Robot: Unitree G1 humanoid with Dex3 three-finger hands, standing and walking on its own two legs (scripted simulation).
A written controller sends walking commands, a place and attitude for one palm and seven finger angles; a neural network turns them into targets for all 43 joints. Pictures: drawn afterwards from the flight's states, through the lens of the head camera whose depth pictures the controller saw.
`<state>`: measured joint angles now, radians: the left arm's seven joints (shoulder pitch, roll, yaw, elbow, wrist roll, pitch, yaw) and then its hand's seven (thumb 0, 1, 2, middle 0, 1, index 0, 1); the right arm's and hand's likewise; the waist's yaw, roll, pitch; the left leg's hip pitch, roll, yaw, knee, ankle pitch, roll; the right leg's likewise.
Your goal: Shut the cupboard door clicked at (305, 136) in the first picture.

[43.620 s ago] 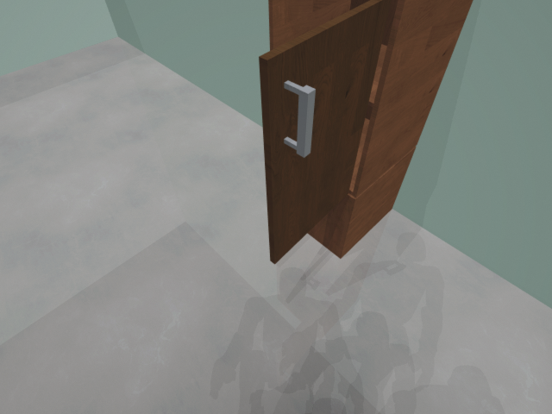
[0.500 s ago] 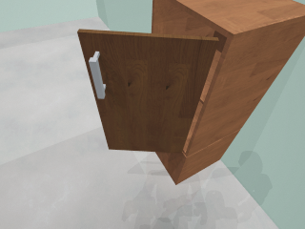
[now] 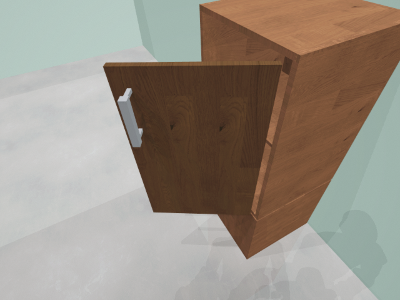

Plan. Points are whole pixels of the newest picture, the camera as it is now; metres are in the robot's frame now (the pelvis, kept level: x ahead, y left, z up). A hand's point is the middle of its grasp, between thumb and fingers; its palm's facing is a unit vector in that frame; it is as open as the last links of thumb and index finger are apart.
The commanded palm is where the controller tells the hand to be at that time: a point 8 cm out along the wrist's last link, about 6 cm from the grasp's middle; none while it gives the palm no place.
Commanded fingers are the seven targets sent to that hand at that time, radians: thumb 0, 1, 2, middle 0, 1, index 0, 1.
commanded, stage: look again from close up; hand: left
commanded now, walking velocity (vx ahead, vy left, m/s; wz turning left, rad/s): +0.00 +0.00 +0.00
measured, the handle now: (132, 118) +0.47 +0.19 +0.13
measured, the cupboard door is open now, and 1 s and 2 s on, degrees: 59 59 59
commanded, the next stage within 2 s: raise the hand and make a fist in 0.22 s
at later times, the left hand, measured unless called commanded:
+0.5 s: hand (132, 254) +0.21 +0.16 -0.01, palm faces +0.24 -0.96 -0.11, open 7.2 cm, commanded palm +0.11 +0.20 -0.05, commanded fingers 0.00 0.90 0.90 -0.37 -0.48 -0.37 -0.48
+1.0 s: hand (139, 267) +0.18 +0.13 +0.02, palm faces -0.11 -0.99 -0.06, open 4.9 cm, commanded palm +0.14 +0.20 +0.02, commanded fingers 0.00 0.90 0.90 -0.82 -0.98 -0.82 -0.98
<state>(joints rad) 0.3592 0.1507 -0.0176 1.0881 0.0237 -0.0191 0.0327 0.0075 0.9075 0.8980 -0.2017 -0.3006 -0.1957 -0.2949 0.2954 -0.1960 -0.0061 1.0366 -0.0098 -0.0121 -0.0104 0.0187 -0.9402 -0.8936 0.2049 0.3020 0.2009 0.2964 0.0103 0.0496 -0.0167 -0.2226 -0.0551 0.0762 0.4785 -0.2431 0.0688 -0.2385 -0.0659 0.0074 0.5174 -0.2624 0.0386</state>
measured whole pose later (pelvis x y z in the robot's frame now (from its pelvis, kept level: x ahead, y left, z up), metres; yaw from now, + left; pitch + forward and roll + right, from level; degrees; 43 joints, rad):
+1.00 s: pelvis -0.02 -0.05 -0.07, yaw +3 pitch +8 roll -2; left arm 0.37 0.26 0.13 -0.12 -0.30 -0.30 -0.39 0.02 0.90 0.90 -0.65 -0.79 -0.64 -0.79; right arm 0.20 -0.19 0.03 0.54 0.06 -0.24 -0.07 0.01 -0.91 -0.89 0.21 0.30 0.20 0.30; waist 0.04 0.04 -0.09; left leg -0.73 0.02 -0.04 1.07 -0.47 -0.01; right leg -0.68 0.00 -0.10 1.03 -0.49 -0.03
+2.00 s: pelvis +0.01 -0.03 -0.01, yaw +3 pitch -1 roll -1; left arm 0.22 0.30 0.23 -0.21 -0.31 0.10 -0.27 0.02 0.90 0.90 -1.30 -1.50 -1.30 -1.49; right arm 0.25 -0.25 0.07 0.61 0.08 -0.27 -0.08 0.01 -0.90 -0.89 0.21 0.30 0.20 0.30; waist 0.04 0.06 -0.06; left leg -0.27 -0.01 0.00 0.62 -0.33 0.02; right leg -0.23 -0.02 -0.06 0.59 -0.33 0.00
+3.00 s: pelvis +0.03 -0.04 -0.01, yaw +2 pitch +1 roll +0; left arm -0.11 0.31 0.25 0.13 -0.26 0.02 -0.23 0.02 0.90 0.90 -1.30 -1.50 -1.30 -1.50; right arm 0.25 -0.26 0.04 0.65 0.07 -0.24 -0.08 0.01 -0.91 -0.89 0.21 0.30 0.20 0.30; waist 0.02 0.04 -0.05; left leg -0.27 0.00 0.02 0.59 -0.33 0.01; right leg -0.25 -0.01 -0.05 0.59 -0.35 -0.01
